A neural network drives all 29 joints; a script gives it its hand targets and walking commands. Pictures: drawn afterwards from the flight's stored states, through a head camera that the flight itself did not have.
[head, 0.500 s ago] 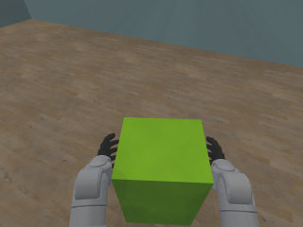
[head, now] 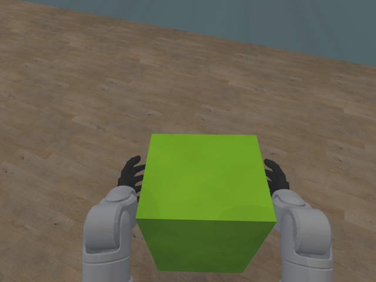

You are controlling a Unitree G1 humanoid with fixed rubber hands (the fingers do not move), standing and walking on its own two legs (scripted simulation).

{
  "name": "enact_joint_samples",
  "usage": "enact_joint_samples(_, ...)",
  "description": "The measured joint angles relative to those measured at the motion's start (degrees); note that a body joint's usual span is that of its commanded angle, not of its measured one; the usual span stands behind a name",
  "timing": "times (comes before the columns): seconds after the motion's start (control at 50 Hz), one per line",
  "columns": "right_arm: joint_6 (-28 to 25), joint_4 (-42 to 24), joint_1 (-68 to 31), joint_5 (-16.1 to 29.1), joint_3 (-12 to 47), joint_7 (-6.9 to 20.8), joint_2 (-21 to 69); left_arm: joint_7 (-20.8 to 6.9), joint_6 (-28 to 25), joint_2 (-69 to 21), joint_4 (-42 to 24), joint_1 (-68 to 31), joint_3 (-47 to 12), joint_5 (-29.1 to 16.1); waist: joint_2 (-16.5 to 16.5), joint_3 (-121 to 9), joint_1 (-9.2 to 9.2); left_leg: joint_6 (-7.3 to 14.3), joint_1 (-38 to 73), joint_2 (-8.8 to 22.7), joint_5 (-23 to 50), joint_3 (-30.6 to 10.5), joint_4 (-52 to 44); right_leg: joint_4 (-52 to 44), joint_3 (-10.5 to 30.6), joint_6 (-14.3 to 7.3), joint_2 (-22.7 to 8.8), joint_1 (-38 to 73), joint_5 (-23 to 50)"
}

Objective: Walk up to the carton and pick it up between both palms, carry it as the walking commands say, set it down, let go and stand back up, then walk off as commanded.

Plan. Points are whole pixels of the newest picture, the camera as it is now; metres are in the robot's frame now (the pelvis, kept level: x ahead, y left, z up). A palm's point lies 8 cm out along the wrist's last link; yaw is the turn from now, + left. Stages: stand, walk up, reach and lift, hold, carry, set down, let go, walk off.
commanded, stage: carry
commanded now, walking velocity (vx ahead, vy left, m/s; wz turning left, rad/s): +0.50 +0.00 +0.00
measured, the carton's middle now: (201, 210) +0.28 -0.01 +0.02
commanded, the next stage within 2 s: none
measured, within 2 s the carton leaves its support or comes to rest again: neither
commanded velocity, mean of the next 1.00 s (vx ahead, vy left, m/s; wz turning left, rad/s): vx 0.13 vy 0.00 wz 0.00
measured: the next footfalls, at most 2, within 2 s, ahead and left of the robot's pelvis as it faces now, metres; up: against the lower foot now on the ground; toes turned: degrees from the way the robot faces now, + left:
right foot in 0.06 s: +0.21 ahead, -0.11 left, +0.00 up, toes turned -10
left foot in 0.44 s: +0.42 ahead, +0.11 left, +0.00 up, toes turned +13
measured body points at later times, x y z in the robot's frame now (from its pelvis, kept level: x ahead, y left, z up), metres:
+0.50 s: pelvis +0.31 +0.01 -0.01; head +0.32 +0.02 +0.44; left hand +0.60 +0.17 +0.07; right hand +0.61 -0.12 +0.07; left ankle +0.38 +0.10 -0.74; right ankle +0.18 -0.10 -0.71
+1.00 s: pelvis +0.49 +0.00 +0.01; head +0.49 +0.01 +0.46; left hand +0.78 +0.15 +0.08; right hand +0.78 -0.14 +0.08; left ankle +0.39 +0.10 -0.72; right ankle +0.40 -0.09 -0.72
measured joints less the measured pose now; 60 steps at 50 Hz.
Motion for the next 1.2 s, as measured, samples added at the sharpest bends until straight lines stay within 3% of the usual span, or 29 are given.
enact_joint_samples(0.04, 0.0, -0.6, -0.5, 0.1, -0.4, 0.0, 0.1, 0.0, -0.1, -0.1, -0.4, -0.4, -0.1, 0.1, 0.0, 0.6, -0.06, -1.1, 2.1, 0.8, -3.8, -0.3, 3.0, -6.0, -2.5, -0.8, 0.7, 2.3, 4.0)
enact_joint_samples(0.08, -0.1, -0.6, -0.7, 0.3, -1.4, 0.0, 0.1, 0.0, -0.7, -0.2, 0.6, -1.1, -0.5, 0.3, 0.5, 0.9, 0.23, -1.2, 0.5, 2.6, -6.9, -1.0, 13.2, -5.9, -3.9, -3.3, 1.2, 4.3, 7.7)
enact_joint_samples(0.14, -0.4, 1.5, -0.7, 0.4, -2.5, 0.1, 0.1, 0.0, -1.1, -0.3, 3.4, -1.5, -0.8, 0.9, 0.5, 1.8, 1.29, 0.0, -11.3, 1.1, -5.2, -6.5, 39.1, -3.1, -4.8, -4.5, 1.2, 6.5, 1.7)
enact_joint_samples(0.18, -0.2, 2.5, -0.1, 0.3, -2.0, 0.1, 0.0, 0.0, -0.9, -0.2, 4.2, -0.8, -0.8, 0.8, 0.0, 2.0, 1.95, 0.2, -18.1, 0.7, -2.2, -6.7, 45.8, -6.3, -5.1, -3.8, 1.3, 9.8, 1.1)
enact_joint_samples(0.22, -0.3, 2.8, 0.2, 0.0, -1.4, 0.1, -0.1, 0.0, -1.1, -0.1, 4.1, 0.0, -0.8, 0.5, -0.4, 2.1, 2.72, 0.0, -22.7, 1.1, 0.2, -5.6, 42.7, -10.1, -5.1, -3.4, 1.4, 13.3, 1.1)
enact_joint_samples(0.32, -1.3, 1.2, -0.2, -0.4, -0.1, 0.1, 0.0, 0.0, -2.5, 0.1, 1.4, 0.9, -0.2, -0.3, -1.3, 2.3, 3.61, -0.2, -27.4, 1.6, 6.3, -3.2, 23.2, -16.3, -4.3, -2.2, 1.2, 21.2, -0.8)
enact_joint_samples(0.44, -1.2, 0.6, -1.2, -0.4, -0.4, 0.2, 0.2, 0.0, -2.0, 0.0, 0.6, -0.2, 0.4, -0.2, -1.3, 1.3, 3.19, 0.7, -22.8, 0.6, 18.5, 1.1, 6.7, -10.1, -2.9, 1.0, 0.5, 27.7, -10.9)
enact_joint_samples(0.48, -1.9, 3.1, -2.2, -0.5, -0.3, 0.2, 0.4, 0.0, -1.8, -0.1, 1.6, -1.0, 1.7, 0.0, -3.2, 0.6, 2.36, 3.9, -22.4, -0.4, 14.9, 2.5, 10.2, 0.4, -1.2, 2.2, -1.6, 24.8, -14.1)
enact_joint_samples(0.54, -2.3, 5.8, -2.6, -0.5, -0.5, 0.3, 0.5, -0.1, -1.5, -0.2, 3.1, -1.0, 2.5, 0.3, -3.4, 1.1, 1.55, 3.4, -20.6, -0.2, 10.9, 3.3, 10.9, 15.2, 3.6, 2.6, -0.1, 16.7, -18.8)
enact_joint_samples(0.62, -2.2, 4.4, -1.4, -0.4, -0.3, 0.3, 0.3, -0.1, -1.5, -0.1, 2.9, -0.7, 1.5, 0.3, -2.3, 2.6, 0.96, 2.9, -16.4, 0.2, 10.6, 3.6, 6.3, 4.1, 3.1, 3.0, 0.7, 13.0, -15.8)
enact_joint_samples(0.66, -2.4, 3.0, -1.2, -0.2, -0.4, 0.3, 0.2, -0.1, -1.8, -0.2, 2.1, -1.0, 1.2, 0.2, -2.2, 3.3, 0.71, 2.4, -14.7, 0.1, 9.5, 3.6, 6.0, -5.3, 1.4, 3.0, 0.3, 13.6, -6.9)
enact_joint_samples(0.68, -2.6, 2.5, -1.1, -0.2, -0.4, 0.3, 0.2, -0.1, -1.9, -0.2, 1.8, -1.1, 1.1, 0.2, -2.5, 3.4, 0.57, 2.1, -14.0, -0.1, 8.5, 3.6, 6.6, -8.1, 0.6, 2.3, -0.2, 14.4, -0.6)
enact_joint_samples(0.7, -2.7, 2.2, -0.8, -0.1, -0.5, 0.3, 0.1, -0.1, -2.2, -0.2, 1.8, -0.9, 0.8, 0.2, -2.1, 3.1, 0.37, 1.7, -13.4, 0.0, 7.3, 3.2, 7.4, -8.3, 0.0, 1.1, -0.2, 15.3, 0.9)
enact_joint_samples(0.76, -2.1, 2.4, -0.5, -0.1, -0.7, 0.3, 0.1, -0.1, -2.3, -0.1, 2.5, -0.3, 0.1, 0.3, -1.0, 1.0, 0.27, 0.6, -12.1, 0.5, 4.9, 2.3, 8.7, -7.8, -0.7, -0.3, 0.3, 17.4, -3.8)
enact_joint_samples(0.9, -1.4, 4.9, -1.1, -0.4, -1.1, 0.3, 0.2, -0.1, -1.9, -0.1, 4.6, -0.3, 0.7, 0.4, -1.3, -2.4, 1.15, -1.7, -10.1, 0.8, 5.1, 1.9, 10.0, -6.1, -1.1, 0.3, 0.0, 19.2, -4.8)
enact_joint_samples(1.0, -1.6, 5.2, -0.9, -0.5, -0.4, 0.3, 0.2, -0.1, -1.8, 0.1, 4.2, 0.3, 1.0, 0.2, -1.4, -2.7, 1.03, -1.3, -7.5, 0.8, 6.6, 2.1, 7.3, -3.8, -1.6, 1.7, -0.4, 19.3, -2.6)
enact_joint_samples(1.08, -1.8, 3.6, 0.2, -0.3, -0.2, 0.3, 0.0, -0.1, -1.8, 0.1, 3.4, 0.4, 0.2, 0.2, -1.5, -1.7, 1.15, -1.1, -10.2, 1.7, 9.8, 2.0, 14.9, -12.5, -3.1, 1.8, 0.3, 25.5, -1.4)
enact_joint_samples(1.14, -1.7, 1.1, 0.1, -0.1, -1.3, 0.3, -0.1, -0.1, -2.4, -0.2, 3.0, -0.8, -0.6, 0.3, -2.6, -0.4, 1.81, -1.4, -15.6, -0.5, 1.2, 0.4, 19.3, -14.5, -1.2, 0.2, -0.2, 27.0, -1.8)
enact_joint_samples(1.16, -1.7, 0.9, -0.2, -0.1, -1.5, 0.3, 0.0, -0.1, -2.5, -0.2, 2.8, -1.0, -0.6, 0.3, -2.7, 0.1, 1.87, -1.3, -16.7, -1.2, 1.7, 0.4, 17.0, -13.7, -0.7, 0.0, -0.4, 27.0, -2.4)
enact_joint_samples(1.2, -1.8, 0.9, -0.8, -0.1, -1.2, 0.3, 0.1, -0.1, -2.5, -0.2, 1.9, -0.7, -0.2, 0.3, -2.3, 0.9, 2.06, -0.9, -16.4, -1.7, 11.8, 1.5, 8.0, -10.0, -0.5, 0.5, -0.5, 26.8, -4.5)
